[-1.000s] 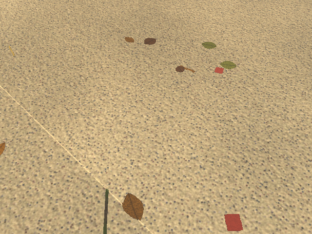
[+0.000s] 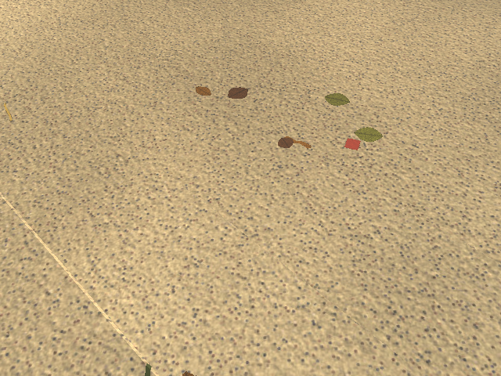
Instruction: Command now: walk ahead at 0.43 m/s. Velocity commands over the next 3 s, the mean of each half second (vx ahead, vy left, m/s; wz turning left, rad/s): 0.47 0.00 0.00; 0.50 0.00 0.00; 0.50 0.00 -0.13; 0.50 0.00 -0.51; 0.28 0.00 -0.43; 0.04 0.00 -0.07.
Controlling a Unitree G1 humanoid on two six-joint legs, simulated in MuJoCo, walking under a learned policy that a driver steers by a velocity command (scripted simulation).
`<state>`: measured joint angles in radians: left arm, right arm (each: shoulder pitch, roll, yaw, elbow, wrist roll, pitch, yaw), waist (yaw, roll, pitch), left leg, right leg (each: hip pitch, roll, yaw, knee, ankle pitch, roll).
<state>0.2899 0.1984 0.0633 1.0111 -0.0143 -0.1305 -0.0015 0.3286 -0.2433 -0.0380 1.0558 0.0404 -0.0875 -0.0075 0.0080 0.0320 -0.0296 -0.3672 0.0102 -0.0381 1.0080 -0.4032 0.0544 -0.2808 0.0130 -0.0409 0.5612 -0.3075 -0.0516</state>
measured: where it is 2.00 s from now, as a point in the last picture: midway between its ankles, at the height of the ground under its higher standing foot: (278, 239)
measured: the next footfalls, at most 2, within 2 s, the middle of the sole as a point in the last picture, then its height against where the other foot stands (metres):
left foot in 0.42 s outside the picture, level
right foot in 0.86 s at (319, 337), level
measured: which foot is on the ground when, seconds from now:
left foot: up 0.00-0.40, down 0.42-0.86, up 0.88-1.00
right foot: down 0.00-0.46, up 0.48-0.84, down 0.86-1.00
